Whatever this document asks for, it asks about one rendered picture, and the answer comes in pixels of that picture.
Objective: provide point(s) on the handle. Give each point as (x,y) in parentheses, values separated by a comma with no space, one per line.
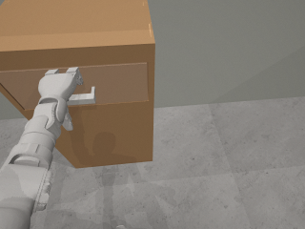
(80,99)

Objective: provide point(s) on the left robot upper arm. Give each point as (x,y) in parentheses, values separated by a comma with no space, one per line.
(24,190)

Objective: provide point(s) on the left robot hand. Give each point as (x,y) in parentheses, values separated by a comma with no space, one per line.
(62,85)

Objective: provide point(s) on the cabinet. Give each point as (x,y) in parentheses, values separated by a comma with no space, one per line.
(42,34)

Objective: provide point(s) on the drawer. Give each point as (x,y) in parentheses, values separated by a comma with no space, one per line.
(114,83)

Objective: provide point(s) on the left robot forearm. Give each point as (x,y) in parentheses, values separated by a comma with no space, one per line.
(36,144)

